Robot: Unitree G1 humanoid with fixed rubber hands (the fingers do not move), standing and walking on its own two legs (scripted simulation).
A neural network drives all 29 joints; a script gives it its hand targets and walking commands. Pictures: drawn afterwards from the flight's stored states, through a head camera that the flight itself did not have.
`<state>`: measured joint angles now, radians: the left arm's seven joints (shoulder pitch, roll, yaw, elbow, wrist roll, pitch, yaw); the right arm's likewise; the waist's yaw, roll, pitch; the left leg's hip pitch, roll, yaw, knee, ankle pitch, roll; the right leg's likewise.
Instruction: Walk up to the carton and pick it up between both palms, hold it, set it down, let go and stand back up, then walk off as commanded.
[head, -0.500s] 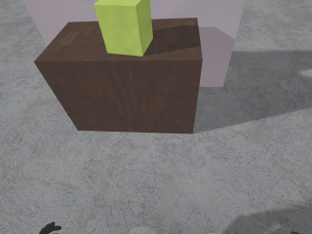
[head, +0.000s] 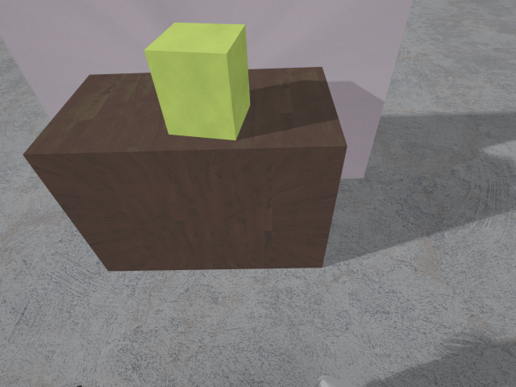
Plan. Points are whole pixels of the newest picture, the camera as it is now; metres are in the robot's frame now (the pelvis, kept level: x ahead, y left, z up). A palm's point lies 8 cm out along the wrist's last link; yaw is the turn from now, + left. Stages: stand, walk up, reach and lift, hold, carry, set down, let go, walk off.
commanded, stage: walk up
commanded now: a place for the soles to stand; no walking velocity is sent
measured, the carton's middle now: (205, 81) +0.92 +0.12 +0.05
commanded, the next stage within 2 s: none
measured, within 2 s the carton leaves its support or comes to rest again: neither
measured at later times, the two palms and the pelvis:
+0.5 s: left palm out of the picture +0.24 +0.47 -0.09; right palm (409, 353) +0.19 -0.22 -0.07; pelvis +0.14 +0.13 +0.00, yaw -1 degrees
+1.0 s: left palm out of the picture +0.35 +0.54 -0.09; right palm (336, 249) +0.40 -0.16 -0.08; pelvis +0.30 +0.19 -0.01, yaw -2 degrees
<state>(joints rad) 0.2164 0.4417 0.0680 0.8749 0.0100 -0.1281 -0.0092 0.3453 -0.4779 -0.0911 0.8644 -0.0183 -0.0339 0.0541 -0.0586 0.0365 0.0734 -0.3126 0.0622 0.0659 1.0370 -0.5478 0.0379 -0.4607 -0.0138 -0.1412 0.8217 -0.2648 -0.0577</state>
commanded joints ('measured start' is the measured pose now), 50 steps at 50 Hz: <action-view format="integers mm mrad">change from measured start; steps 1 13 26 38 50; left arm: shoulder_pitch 154 -76 71 246 -42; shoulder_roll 392 348 255 387 284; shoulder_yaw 107 81 60 139 34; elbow -42 -100 13 21 -75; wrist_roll -18 18 -7 -3 17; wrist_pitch -5 -5 33 16 33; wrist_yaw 29 14 3 11 8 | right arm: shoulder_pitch -171 -37 -130 -154 88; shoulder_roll -287 -200 -259 -174 -220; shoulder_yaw -52 -70 -66 -20 -80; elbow -127 -57 -55 -82 17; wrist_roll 7 6 -2 3 12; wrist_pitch -14 -4 -62 -46 -36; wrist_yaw -7 42 -24 -24 -3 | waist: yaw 160 -3 55 210 -48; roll -114 -281 121 -318 -160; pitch -77 2 51 -66 -69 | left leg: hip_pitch -580 -6 -75 -671 252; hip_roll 17 66 314 -18 -44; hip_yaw -206 5 -469 -38 29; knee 285 -177 -784 198 -216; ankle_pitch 72 236 -270 -2 201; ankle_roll -23 -10 187 -36 8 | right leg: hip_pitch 489 -112 -241 537 -333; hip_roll -496 -290 -118 -422 -229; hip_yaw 952 250 191 980 226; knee -642 -463 289 -575 -142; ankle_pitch -720 -460 -130 -674 -479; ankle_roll -269 -149 4 -276 -113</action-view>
